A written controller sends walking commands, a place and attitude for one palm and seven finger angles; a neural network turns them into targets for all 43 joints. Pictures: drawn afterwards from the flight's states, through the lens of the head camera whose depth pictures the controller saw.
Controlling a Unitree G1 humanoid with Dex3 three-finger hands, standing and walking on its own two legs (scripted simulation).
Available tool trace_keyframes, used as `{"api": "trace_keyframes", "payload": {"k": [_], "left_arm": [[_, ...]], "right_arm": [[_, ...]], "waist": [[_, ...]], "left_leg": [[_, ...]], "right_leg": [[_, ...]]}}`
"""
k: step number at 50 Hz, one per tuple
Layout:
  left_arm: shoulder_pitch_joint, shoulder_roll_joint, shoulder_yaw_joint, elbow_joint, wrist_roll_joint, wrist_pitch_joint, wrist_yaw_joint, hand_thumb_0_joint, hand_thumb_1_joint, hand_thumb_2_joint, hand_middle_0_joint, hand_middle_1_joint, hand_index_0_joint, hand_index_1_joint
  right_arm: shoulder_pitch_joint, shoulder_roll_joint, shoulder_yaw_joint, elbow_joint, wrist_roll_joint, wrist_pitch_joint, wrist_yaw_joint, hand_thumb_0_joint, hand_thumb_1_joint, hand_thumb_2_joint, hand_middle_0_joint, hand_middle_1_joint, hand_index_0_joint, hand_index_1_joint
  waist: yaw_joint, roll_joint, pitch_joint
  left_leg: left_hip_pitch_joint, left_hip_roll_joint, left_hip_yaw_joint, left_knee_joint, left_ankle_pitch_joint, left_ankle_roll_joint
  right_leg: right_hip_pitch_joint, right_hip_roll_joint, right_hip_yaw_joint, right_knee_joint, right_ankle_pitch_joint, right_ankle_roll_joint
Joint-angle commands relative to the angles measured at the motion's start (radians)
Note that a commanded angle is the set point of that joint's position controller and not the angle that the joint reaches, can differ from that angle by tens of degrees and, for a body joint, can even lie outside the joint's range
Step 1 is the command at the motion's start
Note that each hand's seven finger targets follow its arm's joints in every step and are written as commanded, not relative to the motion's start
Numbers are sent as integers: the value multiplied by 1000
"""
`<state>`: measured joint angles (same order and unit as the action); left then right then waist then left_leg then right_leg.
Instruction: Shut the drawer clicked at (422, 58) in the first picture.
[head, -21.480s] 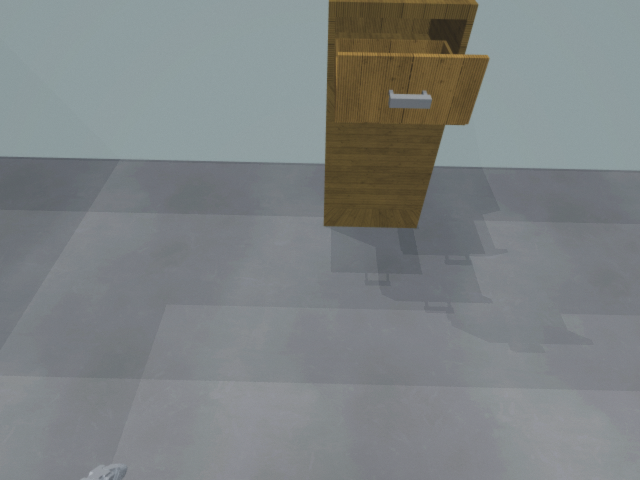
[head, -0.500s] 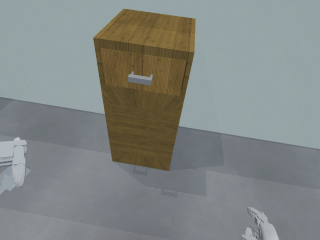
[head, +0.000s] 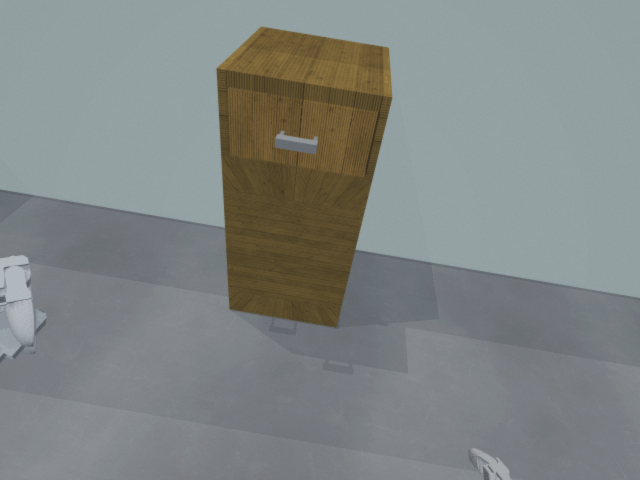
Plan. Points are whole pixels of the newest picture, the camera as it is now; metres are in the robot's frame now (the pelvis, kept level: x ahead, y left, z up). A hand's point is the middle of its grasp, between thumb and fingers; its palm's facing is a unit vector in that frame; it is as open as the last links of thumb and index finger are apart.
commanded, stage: stop stepping back and stand still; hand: left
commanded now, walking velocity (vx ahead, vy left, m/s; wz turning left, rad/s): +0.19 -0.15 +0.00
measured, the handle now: (297, 140) +0.89 +0.11 +0.02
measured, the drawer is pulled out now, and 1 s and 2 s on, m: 0.00 0.00 0.00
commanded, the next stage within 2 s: let the arm hang, fingers relaxed in 0.70 s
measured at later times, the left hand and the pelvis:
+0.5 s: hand out of the picture +0.11 +0.26 +0.17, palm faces +0.46 -0.82 -0.34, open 3.3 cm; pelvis -0.07 +0.01 +0.02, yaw +1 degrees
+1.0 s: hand out of the picture +0.07 +0.25 -0.09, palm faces +0.12 -0.95 -0.30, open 3.1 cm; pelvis -0.07 +0.03 +0.01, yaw +3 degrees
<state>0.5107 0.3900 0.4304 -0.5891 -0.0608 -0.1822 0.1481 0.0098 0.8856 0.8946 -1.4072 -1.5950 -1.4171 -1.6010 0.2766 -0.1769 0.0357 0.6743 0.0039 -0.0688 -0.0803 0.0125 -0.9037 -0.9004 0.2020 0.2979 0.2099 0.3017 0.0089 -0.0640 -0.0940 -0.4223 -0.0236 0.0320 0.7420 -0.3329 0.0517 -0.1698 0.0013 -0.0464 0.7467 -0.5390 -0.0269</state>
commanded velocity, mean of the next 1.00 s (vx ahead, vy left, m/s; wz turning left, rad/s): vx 0.09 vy -0.01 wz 0.00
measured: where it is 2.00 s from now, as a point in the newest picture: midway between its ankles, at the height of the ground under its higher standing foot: outside the picture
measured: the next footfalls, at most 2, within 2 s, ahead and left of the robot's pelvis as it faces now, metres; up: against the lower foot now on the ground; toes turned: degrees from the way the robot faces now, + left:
right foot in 0.28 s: +0.01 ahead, -0.08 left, +0.00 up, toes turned -3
left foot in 0.52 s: -0.02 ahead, +0.15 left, +0.00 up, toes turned +7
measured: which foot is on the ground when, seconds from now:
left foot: down 0.00-0.26, up 0.28-0.50, down 0.52-1.00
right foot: up 0.00-0.26, down 0.28-1.00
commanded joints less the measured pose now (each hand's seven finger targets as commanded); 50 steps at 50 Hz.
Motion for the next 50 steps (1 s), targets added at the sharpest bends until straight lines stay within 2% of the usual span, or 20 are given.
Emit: {"api": "trace_keyframes", "payload": {"k": [1, 3, 6, 9, 12, 13, 14, 16, 18, 24, 27, 28, 32, 35, 38, 39, 40, 45, 48, 50], "left_arm": [[-203, 230, 56, -217, 24, -84, 3, 0, 900, 900, -1400, -1600, -1400, -1600], [-40, 176, 32, -264, 20, -76, 3, 0, 900, 900, -1400, -1600, -1400, -1600], [222, 168, 62, -348, 22, -71, 6, 0, 900, 900, -1400, -1600, -1400, -1600], [256, 176, 84, -305, 36, -78, 23, 0, 900, 900, -1400, -1600, -1400, -1600], [186, 190, 105, -191, 33, -53, 32, 0, 900, 900, -1400, -1600, -1400, -1600], [142, 203, 113, -160, 34, -47, 28, 0, 900, 900, -1400, -1600, -1400, -1600], [64, 203, 110, -165, 16, -51, 17, 0, 900, 900, -1400, -1600, -1400, -1600], [-50, 264, 174, -135, 6, -89, -3, 0, 900, 900, -1400, -1600, -1400, -1600], [8, 124, 48, -6, 18, -65, 2, 0, 900, 900, -1400, -1600, -1400, -1600], [-46, 124, -21, -216, 49, -92, 31, 0, 900, 900, -1400, -1600, -1400, -1600], [-57, 178, 41, -362, 56, -118, 44, 0, 900, 900, -1400, -1600, -1400, -1600], [-53, 202, 61, -349, 60, -121, 42, 0, 900, 900, -1400, -1600, -1400, -1600], [102, 177, 94, -237, 37, -92, 40, 0, 900, 900, -1400, -1600, -1400, -1600], [167, 142, 83, -108, 21, -76, 25, 0, 900, 900, -1400, -1600, -1400, -1600], [122, 181, 102, -58, 8, -66, 24, 0, 900, 900, -1400, -1600, -1400, -1600], [96, 160, 86, -36, 15, -68, 20, 0, 900, 900, -1400, -1600, -1400, -1600], [-52, 0, -261, 627, 134, 100, -102, 0, 900, 900, -1400, -1600, -1400, -1600], [-135, -69, -328, 811, 93, 179, -134, 0, 900, 900, -1200, -1383, -1200, -1383], [-148, -84, -356, 977, 90, 187, -138, 0, 900, 900, -1080, -1253, -1080, -1253], [-196, -46, -357, 1103, 89, 191, -139, 0, 900, 900, -1000, -1167, -1000, -1167]], "right_arm": [[-145, -123, -23, -186, -24, -137, -7, 0, -900, -900, 200, 300, 200, 300], [-149, -141, -53, -201, -13, -133, 15, 0, -900, -900, 200, 300, 200, 300], [-177, -151, -64, -232, -14, -125, 37, 0, -900, -900, 200, 300, 200, 300], [-165, -129, -62, -238, -22, -93, 30, 0, -900, -900, 200, 300, 200, 300], [-161, -115, -71, -226, -16, -63, 3, 0, -900, -900, 200, 300, 200, 300], [-141, -118, -85, -206, -2, -49, -1, 0, -900, -900, 200, 300, 200, 300], [-141, -146, -96, -197, -1, -54, -8, 0, -900, -900, 200, 300, 200, 300], [-130, -138, -77, -150, -40, -57, 18, 0, -900, -900, 200, 300, 200, 300], [-110, -149, -107, -172, -1, -65, -6, 0, -900, -900, 200, 300, 200, 300], [-149, -129, -68, -166, -21, -128, -37, 0, -900, -900, 200, 300, 200, 300], [-128, -156, -72, -204, -17, -142, -28, 0, -900, -900, 200, 300, 200, 300], [-118, -130, -70, -178, -22, -149, -19, 0, -900, -900, 200, 300, 200, 300], [-114, -134, -73, -180, -5, -147, 13, 0, -900, -900, 200, 300, 200, 300], [-127, -137, -81, -194, 3, -102, 20, 0, -900, -900, 200, 300, 200, 300], [-140, -125, -81, -198, 5, -72, 19, 0, -900, -900, 200, 300, 200, 300], [-123, -123, -84, -176, 6, -69, 22, 0, -900, -900, 200, 300, 200, 300], [-134, -214, -113, 11, -7, -74, 119, 0, -900, -900, 200, 300, 200, 300], [3, -116, -75, 13, -23, 51, 105, 0, -900, -900, 200, 300, 200, 300], [-77, -185, -72, 18, -48, 48, 87, 0, -900, -900, 200, 300, 200, 300], [-92, -148, -61, 60, -43, 55, 80, 0, -900, -900, 200, 300, 200, 300]], "waist": [[-40, 306, 161], [-7, 72, 59], [22, 325, -26], [5, 431, 41], [18, 59, 61], [3, -221, 82], [-21, -224, 128], [-79, -25, 91], [-50, -104, 63], [-32, 10, 103], [-24, 406, 78], [-42, 419, 107], [-14, 287, 89], [-18, 162, 57], [-29, -130, 95], [-25, -125, 56], [-46, -74, 82], [-60, -181, 28], [0, 10, 27], [-4, 56, 57]], "left_leg": [[168, 362, -727, -634, -303, 39], [105, 327, -521, -638, -334, 21], [-76, 197, -175, -664, -337, -29], [-256, 203, -117, -637, -386, -11], [-290, 101, -37, -209, -286, -41], [-264, 18, 23, 211, -167, -49], [-310, 16, -42, 438, -79, -55], [-89, 124, -75, 455, 42, -77], [-87, 87, -19, 300, 25, -51], [200, 42, 83, -289, -49, -4], [360, 331, -365, -474, 95, 113], [271, 370, -430, -534, 55, 146], [152, 283, -157, -411, 244, 70], [2, 190, -31, -270, 29, 9], [-99, 43, -1, 111, -123, -46], [-57, 53, -21, 170, -143, -45], [-172, 136, -51, 284, -208, -49], [143, 42, -4, -150, 125, -40], [94, 198, -157, -236, 394, 35], [63, 130, -99, -257, 236, -4]], "right_leg": [[-452, 5, 114, 423, 17, -12], [-292, 3, 83, 360, 92, -8], [4, 46, -63, 182, 166, -4], [154, 46, -116, 49, 77, -19], [213, -19, -13, -353, -29, -67], [22, -245, 312, -534, -117, -159], [-111, -375, 519, -624, -130, -209], [-325, -374, 375, -543, 92, -199], [-265, -288, 308, -568, -282, -127], [-215, -193, 134, -375, -92, -86], [-409, -9, -47, 115, 43, 26], [-414, -27, -4, 219, -24, 23], [-176, -28, -29, -39, 119, 31], [70, -19, -8, -291, 233, 22], [-25, -317, 462, -551, 145, -123], [-56, -316, 424, -565, 60, -128], [-110, -389, 227, -357, 528, -142], [-151, -188, 42, -176, 647, -59], [-105, -98, 27, -169, 445, 26], [-66, -126, 64, -240, 414, 7]]}}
